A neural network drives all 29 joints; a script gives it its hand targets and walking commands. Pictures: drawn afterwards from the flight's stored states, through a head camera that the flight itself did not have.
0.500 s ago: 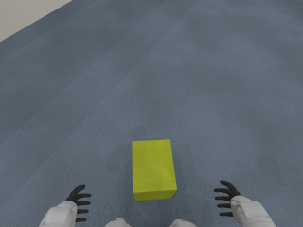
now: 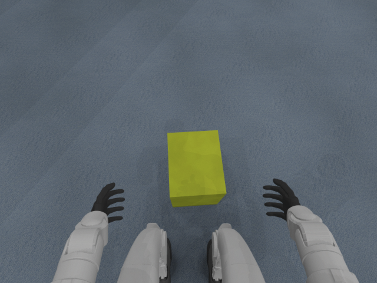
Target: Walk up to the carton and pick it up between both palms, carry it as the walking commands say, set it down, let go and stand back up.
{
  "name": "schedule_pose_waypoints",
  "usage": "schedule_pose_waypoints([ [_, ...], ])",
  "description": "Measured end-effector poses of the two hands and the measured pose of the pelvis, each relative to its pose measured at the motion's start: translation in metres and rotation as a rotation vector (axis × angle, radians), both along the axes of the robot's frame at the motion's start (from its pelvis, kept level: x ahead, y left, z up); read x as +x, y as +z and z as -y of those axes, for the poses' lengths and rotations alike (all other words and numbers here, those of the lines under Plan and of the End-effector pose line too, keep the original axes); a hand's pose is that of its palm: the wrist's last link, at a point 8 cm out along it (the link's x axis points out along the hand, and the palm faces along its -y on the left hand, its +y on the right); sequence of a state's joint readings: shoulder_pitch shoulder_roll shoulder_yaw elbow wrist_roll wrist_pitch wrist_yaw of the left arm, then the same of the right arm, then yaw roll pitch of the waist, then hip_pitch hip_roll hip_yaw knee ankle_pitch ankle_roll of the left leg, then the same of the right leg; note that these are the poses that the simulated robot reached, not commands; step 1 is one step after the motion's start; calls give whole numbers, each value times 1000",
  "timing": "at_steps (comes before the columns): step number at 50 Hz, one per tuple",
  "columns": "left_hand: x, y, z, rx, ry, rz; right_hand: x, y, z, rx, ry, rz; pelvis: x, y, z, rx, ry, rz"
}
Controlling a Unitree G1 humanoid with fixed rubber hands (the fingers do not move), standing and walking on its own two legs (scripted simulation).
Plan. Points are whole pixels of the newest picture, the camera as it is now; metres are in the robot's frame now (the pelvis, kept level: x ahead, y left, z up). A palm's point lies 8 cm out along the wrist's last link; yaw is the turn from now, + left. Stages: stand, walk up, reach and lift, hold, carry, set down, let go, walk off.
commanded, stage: reach and lift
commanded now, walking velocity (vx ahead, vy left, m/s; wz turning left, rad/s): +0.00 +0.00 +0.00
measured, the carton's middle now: (193, 171) +0.47 -0.03 -0.56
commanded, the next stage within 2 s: none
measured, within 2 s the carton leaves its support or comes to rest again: neither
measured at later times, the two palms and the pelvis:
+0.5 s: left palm (119, 157) +0.39 +0.19 -0.13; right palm (270, 148) +0.41 -0.21 -0.12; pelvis -0.03 -0.01 -0.04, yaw +1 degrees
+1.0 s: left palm (123, 136) +0.46 +0.19 -0.17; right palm (259, 128) +0.49 -0.21 -0.16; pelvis -0.01 -0.01 -0.05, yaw +1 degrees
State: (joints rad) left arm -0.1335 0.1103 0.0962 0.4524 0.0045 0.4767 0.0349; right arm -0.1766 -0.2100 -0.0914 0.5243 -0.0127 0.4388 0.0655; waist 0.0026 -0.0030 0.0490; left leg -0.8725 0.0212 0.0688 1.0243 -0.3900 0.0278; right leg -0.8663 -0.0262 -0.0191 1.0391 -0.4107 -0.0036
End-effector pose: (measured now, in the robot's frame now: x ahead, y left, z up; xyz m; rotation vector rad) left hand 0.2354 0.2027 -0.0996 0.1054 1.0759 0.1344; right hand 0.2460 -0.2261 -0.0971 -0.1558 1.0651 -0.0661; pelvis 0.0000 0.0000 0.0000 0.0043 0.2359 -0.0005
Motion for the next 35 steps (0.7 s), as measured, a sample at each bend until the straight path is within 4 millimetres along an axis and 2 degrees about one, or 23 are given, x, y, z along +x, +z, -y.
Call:
schedule_pose_waypoints([
  [8,51,-3,4,9,13,88,55,-9,-6,3,15,68,-24,-17,2,7,-6,-12],
  [14,89,-7,12,11,21,151,96,-13,-9,11,10,131,-32,-26,6,12,-3,-79],
  [22,133,-25,17,4,44,234,144,-24,-14,27,-13,226,-30,-35,10,9,5,-214],
  [35,206,-42,11,-2,60,390,219,-38,-19,41,-20,390,-17,-46,14,1,13,-436],
])
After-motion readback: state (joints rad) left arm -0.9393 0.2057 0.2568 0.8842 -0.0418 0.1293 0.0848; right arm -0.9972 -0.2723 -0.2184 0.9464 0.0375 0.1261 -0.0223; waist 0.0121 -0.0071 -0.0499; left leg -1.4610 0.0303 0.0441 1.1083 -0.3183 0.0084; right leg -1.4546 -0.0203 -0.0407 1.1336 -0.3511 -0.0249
